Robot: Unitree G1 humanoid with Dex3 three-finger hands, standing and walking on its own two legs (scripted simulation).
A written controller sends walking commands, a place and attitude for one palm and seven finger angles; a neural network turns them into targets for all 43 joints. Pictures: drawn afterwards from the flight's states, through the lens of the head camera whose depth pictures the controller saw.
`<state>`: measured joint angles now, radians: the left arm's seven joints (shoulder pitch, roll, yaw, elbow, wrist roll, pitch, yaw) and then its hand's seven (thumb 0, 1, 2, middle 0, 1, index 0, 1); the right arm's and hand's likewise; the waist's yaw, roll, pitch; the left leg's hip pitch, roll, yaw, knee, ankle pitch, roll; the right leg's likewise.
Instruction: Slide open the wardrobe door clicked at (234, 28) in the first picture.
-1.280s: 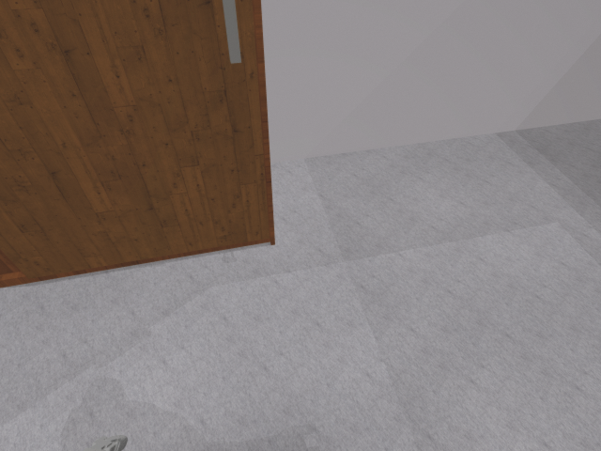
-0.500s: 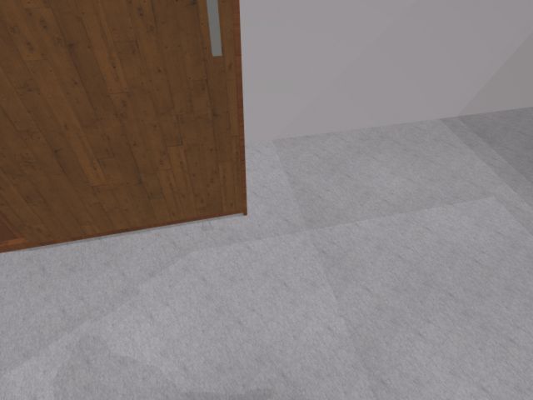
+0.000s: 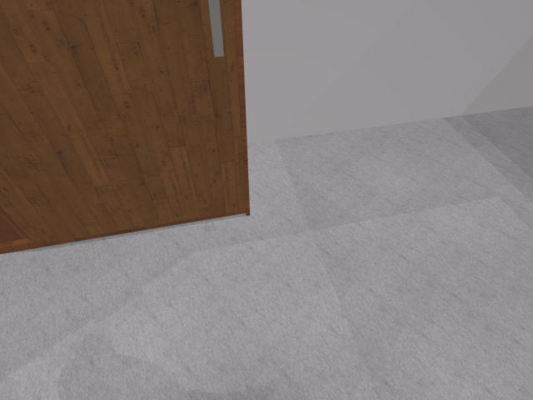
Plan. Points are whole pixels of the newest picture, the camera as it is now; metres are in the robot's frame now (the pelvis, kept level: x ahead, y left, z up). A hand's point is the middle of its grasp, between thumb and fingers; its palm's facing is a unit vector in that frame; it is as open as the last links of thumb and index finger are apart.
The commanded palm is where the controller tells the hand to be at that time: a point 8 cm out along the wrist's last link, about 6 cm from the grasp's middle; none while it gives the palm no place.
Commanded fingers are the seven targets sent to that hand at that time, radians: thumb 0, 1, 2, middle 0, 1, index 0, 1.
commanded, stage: look at it before walking up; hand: right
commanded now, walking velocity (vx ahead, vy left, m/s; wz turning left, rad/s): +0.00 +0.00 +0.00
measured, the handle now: out of the picture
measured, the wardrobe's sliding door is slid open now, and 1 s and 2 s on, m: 0.00 0.00 0.00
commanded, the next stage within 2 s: walk to a spot facing it in 0.26 s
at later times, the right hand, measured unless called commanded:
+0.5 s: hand out of the picture +0.06 -0.24 -0.16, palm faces -0.03 +0.95 -0.31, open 7.4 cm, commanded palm none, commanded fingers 0.00 -0.90 -0.90 0.20 0.30 0.20 0.30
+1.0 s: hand out of the picture +0.11 -0.17 -0.17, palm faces -0.18 +0.97 -0.16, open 7.4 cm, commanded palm none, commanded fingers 0.00 -0.90 -0.90 0.20 0.30 0.20 0.30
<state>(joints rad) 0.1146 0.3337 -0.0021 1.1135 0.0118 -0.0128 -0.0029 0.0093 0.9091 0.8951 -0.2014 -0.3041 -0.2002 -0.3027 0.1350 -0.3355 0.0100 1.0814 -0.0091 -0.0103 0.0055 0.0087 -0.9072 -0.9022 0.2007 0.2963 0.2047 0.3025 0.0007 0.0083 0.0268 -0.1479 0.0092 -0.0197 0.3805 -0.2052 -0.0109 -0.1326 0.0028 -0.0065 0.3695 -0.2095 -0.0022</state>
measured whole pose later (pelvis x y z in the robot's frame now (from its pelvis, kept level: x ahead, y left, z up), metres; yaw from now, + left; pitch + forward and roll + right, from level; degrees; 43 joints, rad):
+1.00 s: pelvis +0.13 +0.01 -0.01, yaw +17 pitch +1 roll +0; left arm 0.11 0.19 0.05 0.93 0.01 -0.01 -0.02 0.01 0.91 0.90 -0.20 -0.30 -0.20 -0.30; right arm 0.45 -0.15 -0.04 1.04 -0.03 -0.03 0.01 0.01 -0.91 -0.90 0.20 0.30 0.21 0.30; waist -0.05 0.01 0.04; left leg -0.08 -0.04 -0.14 0.40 -0.33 0.01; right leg -0.57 -0.09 -0.05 0.85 -0.26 0.06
